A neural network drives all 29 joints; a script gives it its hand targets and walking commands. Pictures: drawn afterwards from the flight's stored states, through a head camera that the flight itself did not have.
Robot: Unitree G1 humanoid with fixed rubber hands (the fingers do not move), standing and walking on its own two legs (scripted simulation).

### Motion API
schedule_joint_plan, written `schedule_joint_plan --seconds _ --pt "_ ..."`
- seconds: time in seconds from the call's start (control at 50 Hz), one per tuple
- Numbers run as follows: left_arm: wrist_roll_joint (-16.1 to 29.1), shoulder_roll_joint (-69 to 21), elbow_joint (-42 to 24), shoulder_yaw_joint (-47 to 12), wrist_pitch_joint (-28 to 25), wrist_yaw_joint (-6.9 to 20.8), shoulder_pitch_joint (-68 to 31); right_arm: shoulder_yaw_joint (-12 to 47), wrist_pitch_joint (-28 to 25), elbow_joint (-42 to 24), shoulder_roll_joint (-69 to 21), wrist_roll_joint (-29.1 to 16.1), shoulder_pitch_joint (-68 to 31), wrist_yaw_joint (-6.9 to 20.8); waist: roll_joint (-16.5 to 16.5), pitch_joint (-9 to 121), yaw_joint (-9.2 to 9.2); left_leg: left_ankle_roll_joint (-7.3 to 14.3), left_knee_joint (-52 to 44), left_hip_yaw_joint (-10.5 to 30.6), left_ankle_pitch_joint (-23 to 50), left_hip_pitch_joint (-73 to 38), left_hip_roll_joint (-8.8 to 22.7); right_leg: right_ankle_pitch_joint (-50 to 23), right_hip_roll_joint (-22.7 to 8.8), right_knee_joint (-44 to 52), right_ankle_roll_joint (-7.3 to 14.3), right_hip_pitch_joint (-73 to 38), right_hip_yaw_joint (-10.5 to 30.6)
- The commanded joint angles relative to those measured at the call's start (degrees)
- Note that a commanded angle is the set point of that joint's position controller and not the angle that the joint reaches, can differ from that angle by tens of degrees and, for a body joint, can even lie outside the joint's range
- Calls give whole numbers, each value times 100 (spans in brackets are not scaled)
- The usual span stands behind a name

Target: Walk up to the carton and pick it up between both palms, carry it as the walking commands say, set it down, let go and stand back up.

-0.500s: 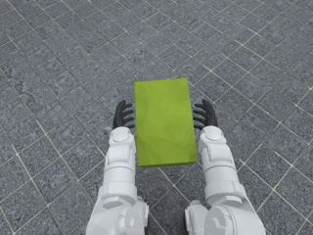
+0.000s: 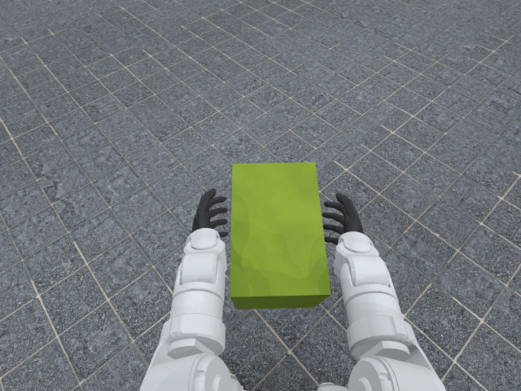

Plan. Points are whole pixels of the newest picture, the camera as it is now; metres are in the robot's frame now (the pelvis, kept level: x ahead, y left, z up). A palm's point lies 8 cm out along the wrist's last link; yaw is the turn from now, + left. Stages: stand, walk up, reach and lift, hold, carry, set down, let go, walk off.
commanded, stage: reach and lift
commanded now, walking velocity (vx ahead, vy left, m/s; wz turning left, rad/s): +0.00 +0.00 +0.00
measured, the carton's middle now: (274, 238) +0.39 +0.01 -0.09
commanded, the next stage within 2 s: hold in 1.64 s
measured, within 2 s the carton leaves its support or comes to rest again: neither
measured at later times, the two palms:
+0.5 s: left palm (203, 222) +0.33 +0.12 +0.07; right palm (367, 228) +0.33 -0.12 +0.07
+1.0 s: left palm (208, 218) +0.34 +0.11 +0.08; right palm (374, 227) +0.33 -0.13 +0.07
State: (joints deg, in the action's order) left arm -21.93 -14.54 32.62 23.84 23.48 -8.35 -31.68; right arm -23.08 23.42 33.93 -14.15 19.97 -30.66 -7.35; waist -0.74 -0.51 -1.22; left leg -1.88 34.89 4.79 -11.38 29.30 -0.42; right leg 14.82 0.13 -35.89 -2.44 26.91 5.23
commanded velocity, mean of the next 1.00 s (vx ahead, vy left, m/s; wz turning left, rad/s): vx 0.00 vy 0.00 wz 0.00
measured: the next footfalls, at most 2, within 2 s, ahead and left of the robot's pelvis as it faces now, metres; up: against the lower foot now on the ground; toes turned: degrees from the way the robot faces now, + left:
none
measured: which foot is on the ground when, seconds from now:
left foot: down 0.00-1.00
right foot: down 0.00-1.00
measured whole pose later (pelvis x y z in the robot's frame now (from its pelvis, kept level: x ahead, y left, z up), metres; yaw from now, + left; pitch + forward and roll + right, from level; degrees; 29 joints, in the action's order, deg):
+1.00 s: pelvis +0.01 +0.00 +0.02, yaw -1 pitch -8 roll +0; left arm -21.7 -13.9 30.4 20.2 38.5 -8.2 -29.9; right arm -18.9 40.0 30.5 -13.6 21.4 -29.1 -7.4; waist -0.5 -2.0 -0.1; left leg -1.9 24.6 3.9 -9.9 6.7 0.5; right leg 12.6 0.1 -25.2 -2.0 4.6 6.0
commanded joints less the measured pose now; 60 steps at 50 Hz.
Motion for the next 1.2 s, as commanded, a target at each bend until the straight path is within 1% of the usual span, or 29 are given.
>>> schedule_joint_plan --seconds 0.0,0.26,0.42,0.5,0.58,0.66,0.78,0.88,1.02,1.18 --pt "951 -6062 914 -2873 86 1548 -2519 2902 -139 302 -5698 -1009 -3368 1518 104 2703 -2 68 -469 -124 745 -2139 -660 -548 690 720 234 -716 -190" --pt "1159 -5866 928 -2626 662 1546 -2596 2769 477 260 -5626 -1141 -3461 1485 39 1764 -5 107 -934 -195 506 -2761 -574 -323 583 1266 210 -1353 -167" --pt "1325 -5833 714 -2626 1009 1556 -2776 2723 821 120 -5658 -1202 -3583 1474 46 1295 -10 101 -1178 -246 259 -3069 -510 -92 546 1507 207 -1567 -168" --pt "1439 -5884 535 -2749 1167 1563 -2934 2775 969 -42 -5687 -1261 -3716 1480 76 1224 -16 78 -1279 -263 251 -3236 -477 -80 534 1608 209 -1679 -182" --pt "1445 -5880 533 -2732 1303 1565 -2887 2715 1118 -5 -5667 -1208 -3608 1486 74 1193 34 54 -1342 -289 271 -3288 -471 -125 529 1680 207 -1738 -199" --pt "1446 -5931 504 -2700 1355 1574 -2858 2675 1178 -35 -5671 -1194 -3558 1495 90 1243 75 35 -1340 -306 378 -3260 -474 -271 535 1687 210 -1811 -200" --pt "1470 -6006 390 -2767 1374 1561 -2770 2788 1225 -205 -5730 -1276 -3483 1489 78 1424 124 33 -1287 -301 613 -3197 -489 -577 545 1637 191 -1928 -191" --pt "1462 -6011 320 -2784 1388 1552 -2633 2881 1265 -307 -5805 -1357 -3379 1488 52 1492 86 50 -1268 -290 729 -3170 -495 -711 554 1604 162 -1956 -184" --pt "1507 -6043 233 -2854 1418 1558 -2539 2902 1292 -378 -5811 -1387 -3246 1488 66 1504 99 47 -1256 -281 812 -3186 -496 -781 561 1577 157 -1921 -192" --pt "1552 -6096 198 -2909 1442 1569 -2512 2874 1300 -386 -5820 -1389 -3194 1498 85 1490 123 39 -1264 -278 736 -3165 -490 -703 564 1551 171 -1875 -219"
